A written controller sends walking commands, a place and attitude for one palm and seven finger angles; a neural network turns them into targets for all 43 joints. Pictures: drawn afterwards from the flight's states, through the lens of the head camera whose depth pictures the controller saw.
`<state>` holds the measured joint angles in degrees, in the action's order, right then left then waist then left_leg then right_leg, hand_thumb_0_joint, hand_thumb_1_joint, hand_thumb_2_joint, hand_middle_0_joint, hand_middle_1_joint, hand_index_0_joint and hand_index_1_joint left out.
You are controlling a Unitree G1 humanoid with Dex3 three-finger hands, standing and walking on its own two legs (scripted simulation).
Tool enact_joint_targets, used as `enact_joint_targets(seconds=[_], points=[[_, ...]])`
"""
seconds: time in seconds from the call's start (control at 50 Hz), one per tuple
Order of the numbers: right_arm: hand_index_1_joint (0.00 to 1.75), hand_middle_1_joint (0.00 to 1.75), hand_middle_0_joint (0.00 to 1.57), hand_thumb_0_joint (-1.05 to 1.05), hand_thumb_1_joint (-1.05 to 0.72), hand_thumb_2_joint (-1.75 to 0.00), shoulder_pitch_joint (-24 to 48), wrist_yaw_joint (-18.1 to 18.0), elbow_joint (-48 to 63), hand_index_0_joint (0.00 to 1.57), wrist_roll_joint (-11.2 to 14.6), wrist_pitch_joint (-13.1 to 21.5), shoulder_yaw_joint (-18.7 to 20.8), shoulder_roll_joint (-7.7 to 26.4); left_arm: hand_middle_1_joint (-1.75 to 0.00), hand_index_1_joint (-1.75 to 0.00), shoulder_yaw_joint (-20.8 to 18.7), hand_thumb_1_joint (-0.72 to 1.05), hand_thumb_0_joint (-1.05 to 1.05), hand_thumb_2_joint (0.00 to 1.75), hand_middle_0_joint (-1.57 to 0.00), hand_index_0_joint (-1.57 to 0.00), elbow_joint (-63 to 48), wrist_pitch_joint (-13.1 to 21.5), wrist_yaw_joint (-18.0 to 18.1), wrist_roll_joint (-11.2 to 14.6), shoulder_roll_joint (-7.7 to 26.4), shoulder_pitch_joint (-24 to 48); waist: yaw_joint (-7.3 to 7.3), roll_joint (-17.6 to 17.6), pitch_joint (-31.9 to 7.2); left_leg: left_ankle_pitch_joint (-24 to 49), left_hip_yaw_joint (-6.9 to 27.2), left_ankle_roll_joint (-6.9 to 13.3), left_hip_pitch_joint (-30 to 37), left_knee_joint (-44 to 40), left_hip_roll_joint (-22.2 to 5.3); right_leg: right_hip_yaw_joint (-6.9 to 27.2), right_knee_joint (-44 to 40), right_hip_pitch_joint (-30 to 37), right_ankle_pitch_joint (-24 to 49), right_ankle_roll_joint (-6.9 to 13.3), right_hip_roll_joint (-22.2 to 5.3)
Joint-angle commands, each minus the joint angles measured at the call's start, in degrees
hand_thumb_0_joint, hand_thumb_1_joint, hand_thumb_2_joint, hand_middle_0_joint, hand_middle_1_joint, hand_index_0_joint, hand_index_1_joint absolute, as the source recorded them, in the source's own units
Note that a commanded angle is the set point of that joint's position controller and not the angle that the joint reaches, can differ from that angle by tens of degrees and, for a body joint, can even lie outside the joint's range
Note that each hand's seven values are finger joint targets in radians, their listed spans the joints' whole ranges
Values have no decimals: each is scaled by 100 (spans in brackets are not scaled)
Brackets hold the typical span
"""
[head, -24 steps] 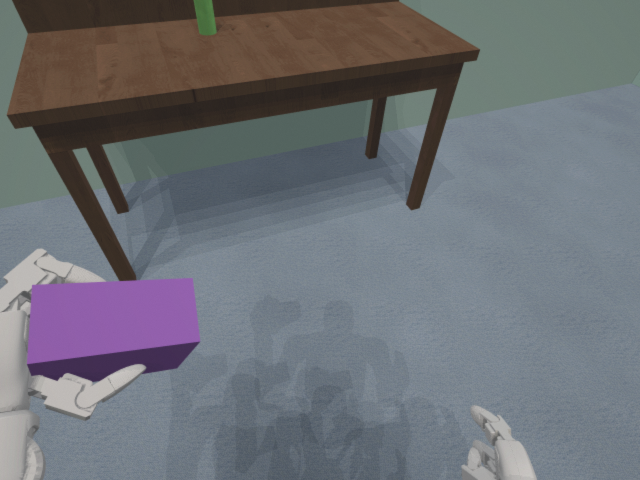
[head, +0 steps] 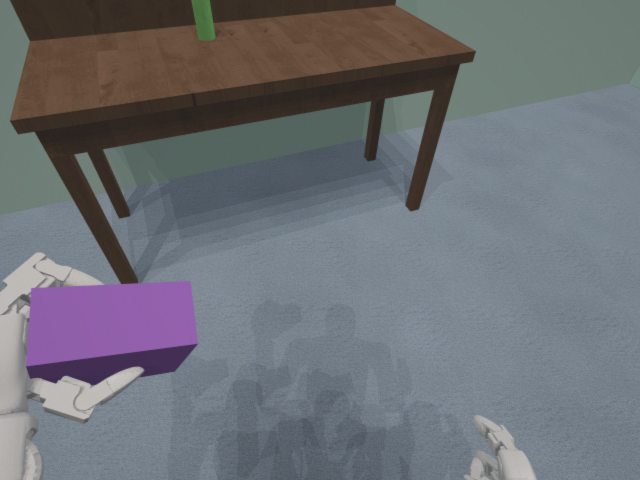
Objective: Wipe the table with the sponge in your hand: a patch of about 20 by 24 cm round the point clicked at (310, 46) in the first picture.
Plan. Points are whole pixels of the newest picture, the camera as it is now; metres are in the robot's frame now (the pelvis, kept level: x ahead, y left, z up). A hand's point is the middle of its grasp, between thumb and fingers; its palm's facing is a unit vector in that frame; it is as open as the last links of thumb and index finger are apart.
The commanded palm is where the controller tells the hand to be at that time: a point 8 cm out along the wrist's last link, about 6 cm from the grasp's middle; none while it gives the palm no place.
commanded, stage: walk to a spot facing it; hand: left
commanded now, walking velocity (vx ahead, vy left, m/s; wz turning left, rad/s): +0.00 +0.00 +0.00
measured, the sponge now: (138, 333) +0.23 +0.20 +0.13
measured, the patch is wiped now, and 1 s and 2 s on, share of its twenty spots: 0.00 0.00 0.00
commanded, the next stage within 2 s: none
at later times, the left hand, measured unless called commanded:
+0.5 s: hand (185, 271) +0.29 +0.17 +0.15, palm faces +0.29 -0.88 -0.39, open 10.6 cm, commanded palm +0.24 +0.23 +0.18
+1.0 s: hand (255, 156) +0.47 +0.12 +0.18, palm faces +0.17 -0.88 -0.45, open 10.6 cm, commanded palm +0.43 +0.18 +0.18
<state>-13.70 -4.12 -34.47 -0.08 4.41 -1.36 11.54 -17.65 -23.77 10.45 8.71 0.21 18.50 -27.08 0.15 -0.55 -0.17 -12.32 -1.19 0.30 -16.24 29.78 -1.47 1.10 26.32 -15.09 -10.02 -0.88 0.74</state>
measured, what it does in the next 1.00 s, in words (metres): walks ahead: left foot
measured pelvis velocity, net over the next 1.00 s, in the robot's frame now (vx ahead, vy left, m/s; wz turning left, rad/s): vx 0.20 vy -0.05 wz -0.26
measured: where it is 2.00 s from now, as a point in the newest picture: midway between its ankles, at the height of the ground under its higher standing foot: (386, 407)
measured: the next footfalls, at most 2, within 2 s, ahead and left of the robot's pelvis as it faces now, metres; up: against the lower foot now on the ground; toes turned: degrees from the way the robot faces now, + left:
left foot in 0.72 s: +0.24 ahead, +0.08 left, +0.00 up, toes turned +0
right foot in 1.14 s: +0.32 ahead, -0.22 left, +0.00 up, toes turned -25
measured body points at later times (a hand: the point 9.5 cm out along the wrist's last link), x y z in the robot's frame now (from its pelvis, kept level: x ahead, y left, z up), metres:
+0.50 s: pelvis +0.05 -0.03 +0.00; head +0.05 -0.04 +0.45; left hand +0.27 +0.22 +0.17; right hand +0.17 -0.28 -0.11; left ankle +0.04 +0.10 -0.67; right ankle +0.02 -0.10 -0.74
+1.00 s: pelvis +0.20 -0.05 +0.00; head +0.22 -0.05 +0.45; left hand +0.46 +0.17 +0.20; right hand +0.31 -0.28 -0.09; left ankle +0.20 +0.08 -0.74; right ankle +0.22 -0.19 -0.68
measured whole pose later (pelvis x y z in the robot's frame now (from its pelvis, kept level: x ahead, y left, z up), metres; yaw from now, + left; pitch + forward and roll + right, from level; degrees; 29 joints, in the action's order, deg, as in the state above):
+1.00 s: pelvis +0.20 -0.05 +0.00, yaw -15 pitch +0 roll -1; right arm -13.0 -2.7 -33.6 -0.6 5.4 -2.4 7.2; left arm -20.6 -30.6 11.6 8.3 -0.1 21.1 -28.0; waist -0.1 -0.7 1.6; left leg -17.1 -13.2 -1.4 -9.9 27.5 -7.9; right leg -6.7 52.6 -29.9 -18.7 -1.6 -5.6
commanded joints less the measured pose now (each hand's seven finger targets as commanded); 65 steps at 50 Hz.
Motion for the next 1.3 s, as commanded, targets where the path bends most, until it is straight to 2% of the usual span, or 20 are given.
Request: enact_joint_targets(seconds=[0.0,0.2,0.3,0.32,0.36,0.38,0.5,0.66,0.68,0.72,0.76,0.8,0.88,1.02,1.08,1.1,1.12,1.14,1.2,1.28], points=[[30,30,20,0,-90,-90,587,-35,883,20,21,309,289,668,-160,-160,-602,10,0,130,-120,-120,-1291,399,115,57,931,595,-37,-116,-357,-723,194,33,-266,-697,-275,393,-615,191,-636,112,-323],[30,30,20,0,-90,-90,501,-154,819,20,-57,339,328,697,-160,-160,-635,10,0,130,-120,-120,-1588,423,213,-55,980,1052,-122,-1139,-188,-2689,1616,791,35,-1507,-1713,-436,1627,-810,-1493,134,114],[30,30,20,0,-90,-90,587,-32,819,20,-57,308,304,710,-160,-160,-388,10,0,130,-120,-120,-1170,313,117,-61,751,837,-26,-1189,-51,-2414,288,429,-870,-709,-1340,-702,575,372,-1473,253,16],[30,30,20,0,-90,-90,587,-12,795,20,-56,282,279,659,-160,-160,-364,10,0,130,-120,-120,-1213,331,113,-76,824,953,-11,-664,12,-2334,85,295,-1187,-26,-1123,-234,69,593,-1585,418,-211],[30,30,20,0,-90,-90,684,8,842,20,-24,228,272,550,-160,-160,-563,10,0,130,-120,-120,-1066,293,143,-40,1157,986,88,1707,45,-2023,-638,-108,-2493,2693,-91,3070,-1404,1100,-2030,1368,-1950],[30,30,20,0,-90,-90,756,28,837,20,-1,273,337,689,-160,-160,-601,10,0,130,-120,-120,-1177,343,159,1,1241,1212,28,1512,78,-1694,-39,-156,-2697,3563,-198,3439,-1579,1113,-1710,1489,-2174],[30,30,20,0,-90,-90,721,51,756,20,-31,28,207,483,-160,-160,-983,10,0,130,-120,-120,-1536,651,104,7,1336,505,-83,325,-352,-824,-183,-238,-2209,2685,-510,1053,-805,1402,1604,1269,-1452],[30,30,20,0,-90,-90,404,11,977,20,-21,191,364,574,-160,-160,-972,10,0,130,-120,-120,-1854,572,202,144,1208,183,-38,375,-998,360,-1131,-29,325,-297,-92,463,440,1142,1988,852,-926],[30,30,20,0,-90,-90,343,-31,996,20,-2,197,431,667,-160,-160,-986,10,0,130,-120,-120,-1951,596,205,156,1223,189,-135,27,-1190,650,-832,133,1377,-488,-294,279,1268,497,1958,608,-743],[30,30,20,0,-90,-90,368,-8,1020,20,-3,170,455,772,-160,-160,-906,10,0,130,-120,-120,-2249,692,203,181,1157,190,-118,-1720,-1417,1640,2034,1143,3043,-789,-2428,-318,3511,-1800,-2226,131,11],[30,30,20,0,-90,-90,530,13,883,20,-105,204,334,678,-160,-160,-1050,10,0,130,-120,-120,-1963,675,153,112,1487,488,-159,-1277,-637,172,2487,1367,1801,-1388,-2717,118,4500,-2297,-2206,165,-340],[30,30,20,0,-90,-90,543,39,774,20,-35,261,379,666,-160,-160,-921,10,0,130,-120,-120,-2173,592,114,83,1359,715,-116,-908,-227,131,1643,1223,1410,-1388,-2502,54,4369,-2526,-1744,84,-618],[30,30,20,0,-90,-90,482,67,774,20,-1,313,394,660,-160,-160,-845,10,0,130,-120,-120,-1985,464,96,29,1015,225,-15,-1155,-115,-169,-76,755,482,-1571,-1904,-597,3322,-1703,-922,-17,-674],[30,30,20,0,-90,-90,524,1,801,20,-19,380,395,591,-160,-160,-894,10,0,130,-120,-120,-1467,469,48,58,1018,433,-98,-1202,-7,410,-648,604,659,-1250,-1824,-1333,1402,-889,-691,-79,-401],[30,30,20,0,-90,-90,553,-2,741,20,40,299,395,521,-160,-160,-929,10,0,130,-120,-120,-1323,402,53,53,1110,521,62,-435,-618,710,-1089,412,451,807,-1369,-1492,291,703,-287,24,-124],[30,30,20,0,-90,-90,520,20,760,20,93,271,389,374,-160,-160,-857,10,0,130,-120,-120,-1361,347,54,32,1102,555,80,576,-884,338,-1273,297,-116,2289,-973,-578,-24,1305,-262,335,-713],[30,30,20,0,-90,-90,709,30,892,20,70,238,359,285,-160,-160,-1077,10,0,130,-120,-120,-1524,338,95,-15,1440,667,102,1999,-971,-1811,-1035,72,-1916,3969,-216,2050,-485,2184,682,1002,-2058],[30,30,20,0,-90,-90,879,39,889,20,39,262,346,433,-160,-160,-1318,10,0,130,-120,-120,-1657,365,130,61,1624,647,140,1681,-965,-2114,-204,1,-2381,4779,-214,2812,-776,2106,882,1250,-2580],[30,30,20,0,-90,-90,870,156,660,20,54,118,390,472,-160,-160,-1470,10,0,130,-120,-120,-2086,487,94,68,1715,315,39,498,-930,-1205,322,-169,-2576,5153,-629,1808,-553,1907,699,1226,-2377],[30,30,20,0,-90,-90,887,155,672,20,-1,-39,409,490,-160,-160,-1461,10,0,130,-120,-120,-2313,644,147,80,1503,-49,-69,314,-610,-728,56,-251,-2555,4284,-714,458,-649,1411,1853,1110,-2089]])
